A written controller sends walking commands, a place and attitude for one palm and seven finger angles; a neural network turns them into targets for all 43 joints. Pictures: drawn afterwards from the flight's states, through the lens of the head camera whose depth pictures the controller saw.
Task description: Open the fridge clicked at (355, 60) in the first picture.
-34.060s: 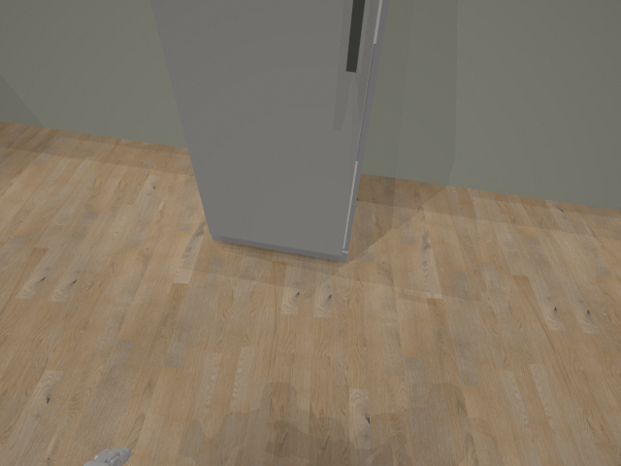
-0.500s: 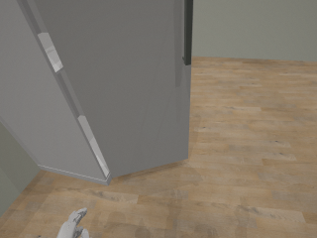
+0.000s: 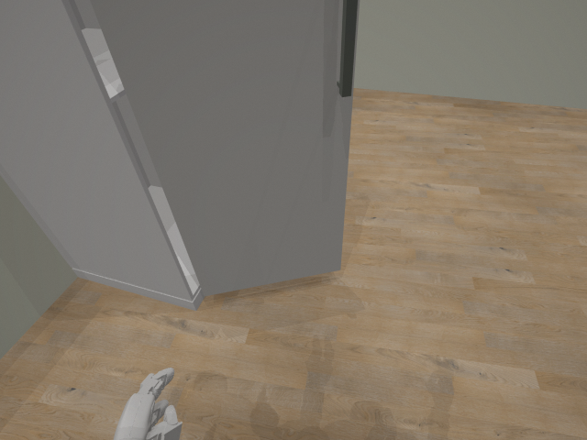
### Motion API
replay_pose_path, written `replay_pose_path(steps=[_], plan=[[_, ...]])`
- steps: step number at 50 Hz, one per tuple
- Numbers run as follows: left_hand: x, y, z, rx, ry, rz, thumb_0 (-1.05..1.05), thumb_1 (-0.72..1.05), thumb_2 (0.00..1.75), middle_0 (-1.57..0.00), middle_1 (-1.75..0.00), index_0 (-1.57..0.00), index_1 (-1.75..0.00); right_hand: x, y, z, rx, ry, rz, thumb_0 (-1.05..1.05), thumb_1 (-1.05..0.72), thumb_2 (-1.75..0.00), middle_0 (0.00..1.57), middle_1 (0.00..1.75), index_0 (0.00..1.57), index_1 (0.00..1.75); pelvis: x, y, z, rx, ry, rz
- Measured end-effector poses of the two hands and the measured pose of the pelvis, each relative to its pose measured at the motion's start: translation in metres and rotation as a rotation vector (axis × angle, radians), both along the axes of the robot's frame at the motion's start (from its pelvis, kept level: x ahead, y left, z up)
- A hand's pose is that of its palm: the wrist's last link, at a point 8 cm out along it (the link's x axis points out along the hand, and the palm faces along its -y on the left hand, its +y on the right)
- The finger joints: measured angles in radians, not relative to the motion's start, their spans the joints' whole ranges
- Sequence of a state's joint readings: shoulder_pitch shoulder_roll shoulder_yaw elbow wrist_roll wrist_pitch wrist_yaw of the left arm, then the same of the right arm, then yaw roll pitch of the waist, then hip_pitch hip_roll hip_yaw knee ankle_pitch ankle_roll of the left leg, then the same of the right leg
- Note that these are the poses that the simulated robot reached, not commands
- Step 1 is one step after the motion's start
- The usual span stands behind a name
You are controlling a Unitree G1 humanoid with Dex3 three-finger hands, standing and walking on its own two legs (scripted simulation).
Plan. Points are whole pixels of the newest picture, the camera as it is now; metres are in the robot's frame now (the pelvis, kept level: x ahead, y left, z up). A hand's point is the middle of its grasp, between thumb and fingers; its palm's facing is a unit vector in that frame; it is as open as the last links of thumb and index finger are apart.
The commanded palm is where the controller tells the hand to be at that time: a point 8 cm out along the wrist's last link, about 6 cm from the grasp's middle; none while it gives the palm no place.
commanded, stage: stop stepping back and stand still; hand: right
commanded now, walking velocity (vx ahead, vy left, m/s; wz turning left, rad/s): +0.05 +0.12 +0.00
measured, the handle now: (346, 11) +0.87 -0.07 +0.28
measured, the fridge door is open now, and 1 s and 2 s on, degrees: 60 60 60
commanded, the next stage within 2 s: let the arm hang, fingers relaxed in 0.14 s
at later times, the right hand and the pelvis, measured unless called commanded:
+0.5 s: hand out of the picture +0.09 -0.17 -0.14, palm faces -0.04 +0.98 -0.18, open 7.4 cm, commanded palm none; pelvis -0.01 +0.00 +0.01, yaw -3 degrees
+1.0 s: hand out of the picture +0.03 -0.21 -0.15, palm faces +0.00 +0.97 -0.25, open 7.4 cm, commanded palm none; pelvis +0.02 -0.01 +0.03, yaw -2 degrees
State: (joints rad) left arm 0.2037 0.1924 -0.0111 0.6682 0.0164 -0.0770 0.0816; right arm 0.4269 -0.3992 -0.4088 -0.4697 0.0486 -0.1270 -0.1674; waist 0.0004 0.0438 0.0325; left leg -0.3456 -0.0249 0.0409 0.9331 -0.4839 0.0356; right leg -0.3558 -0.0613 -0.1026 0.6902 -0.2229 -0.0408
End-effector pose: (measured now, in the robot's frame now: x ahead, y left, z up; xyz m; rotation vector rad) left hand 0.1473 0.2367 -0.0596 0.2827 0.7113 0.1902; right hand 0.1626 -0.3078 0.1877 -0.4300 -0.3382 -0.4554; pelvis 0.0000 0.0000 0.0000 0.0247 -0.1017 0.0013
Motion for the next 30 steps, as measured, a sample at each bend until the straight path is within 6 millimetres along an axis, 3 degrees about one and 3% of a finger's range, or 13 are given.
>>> replay_pose_path(steps=[7, 11, 13, 15, 18, 20, 23, 25, 30], plan=[[0.004, -0.019, 0.001, -0.074, 0.009, -0.066, 0.01, 0.90, 0.90, -0.20, -0.30, -0.20, -0.30, -0.021, 0.014, 0.022, -0.098, 0.046, 0.026, 0.02, -0.89, -0.90, 0.21, 0.31, 0.21, 0.30, -0.005, 0.004, 0.009, -0.002, 0.041, -0.020], [0.004, -0.024, -0.002, -0.073, 0.043, -0.082, 0.01, 0.90, 0.90, -0.20, -0.30, -0.20, -0.30, -0.026, 0.005, 0.031, -0.092, 0.005, -0.017, 0.02, -0.88, -0.90, 0.21, 0.31, 0.21, 0.30, -0.002, 0.000, 0.013, -0.010, 0.046, -0.017], [0.006, -0.023, -0.007, -0.075, 0.034, -0.091, 0.01, 0.90, 0.90, -0.20, -0.30, -0.20, -0.30, -0.020, -0.005, 0.020, -0.083, 0.022, -0.037, 0.01, -0.89, -0.90, 0.21, 0.31, 0.21, 0.30, 0.001, -0.006, 0.011, -0.003, 0.058, -0.022], [0.007, -0.019, -0.022, -0.084, 0.062, -0.103, 0.01, 0.90, 0.90, -0.20, -0.30, -0.20, -0.30, 0.000, -0.017, -0.027, -0.023, 0.193, -0.046, 0.01, -0.89, -0.90, 0.20, 0.31, 0.20, 0.30, 0.000, -0.012, 0.002, 0.003, 0.080, -0.038], [-0.004, -0.013, -0.039, -0.091, 0.144, -0.093, 0.01, 0.90, 0.90, -0.20, -0.30, -0.20, -0.30, 0.015, -0.015, -0.132, 0.168, 0.614, -0.060, 0.00, -0.90, -0.90, 0.19, 0.30, 0.20, 0.30, -0.005, -0.012, -0.001, -0.023, 0.087, -0.060], [-0.015, -0.009, -0.045, -0.098, 0.187, -0.083, 0.01, 0.90, 0.90, -0.20, -0.30, -0.20, -0.30, 0.003, 0.007, -0.199, 0.269, 0.882, -0.036, 0.01, -0.90, -0.90, 0.19, 0.30, 0.19, 0.30, -0.007, -0.008, -0.002, -0.041, 0.081, -0.062], [-0.040, -0.001, -0.050, -0.109, 0.272, -0.036, 0.01, 0.90, 0.90, -0.20, -0.30, -0.20, -0.30, -0.043, 0.056, -0.275, 0.390, 1.225, 0.036, 0.01, -0.91, -0.90, 0.19, 0.30, 0.19, 0.30, -0.009, -0.003, 0.000, -0.044, 0.063, -0.062], [-0.063, 0.004, -0.051, -0.101, 0.354, 0.005, 0.01, 0.90, 0.90, -0.20, -0.30, -0.20, -0.30, -0.082, 0.089, -0.304, 0.476, 1.412, 0.085, 0.02, -0.91, -0.90, 0.19, 0.30, 0.19, 0.30, -0.007, -0.002, 0.006, -0.031, 0.062, -0.060], [-0.125, 0.009, -0.052, -0.071, 0.605, 0.062, 0.01, 0.90, 0.90, -0.20, -0.30, -0.20, -0.30, -0.121, 0.077, -0.313, 0.552, 1.505, -0.027, -0.05, -1.03, -0.90, 0.21, 0.31, 0.21, 0.30, -0.005, 0.000, 0.016, -0.006, 0.085, -0.063]])
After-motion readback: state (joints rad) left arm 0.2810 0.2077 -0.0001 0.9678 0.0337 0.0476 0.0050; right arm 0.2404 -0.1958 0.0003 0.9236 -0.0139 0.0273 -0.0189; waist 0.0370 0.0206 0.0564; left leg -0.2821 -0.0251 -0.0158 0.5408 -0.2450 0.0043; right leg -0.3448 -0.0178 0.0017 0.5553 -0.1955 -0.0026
